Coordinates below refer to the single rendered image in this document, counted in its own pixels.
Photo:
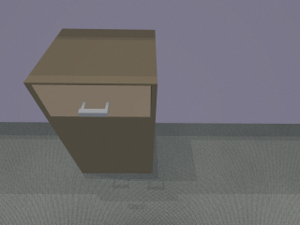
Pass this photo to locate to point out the drawer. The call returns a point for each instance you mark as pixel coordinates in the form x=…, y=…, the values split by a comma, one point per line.
x=124, y=100

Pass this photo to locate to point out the cabinet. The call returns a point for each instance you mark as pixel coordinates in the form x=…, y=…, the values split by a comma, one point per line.
x=116, y=57

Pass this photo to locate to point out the handle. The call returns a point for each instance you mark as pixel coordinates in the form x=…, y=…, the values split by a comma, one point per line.
x=94, y=112

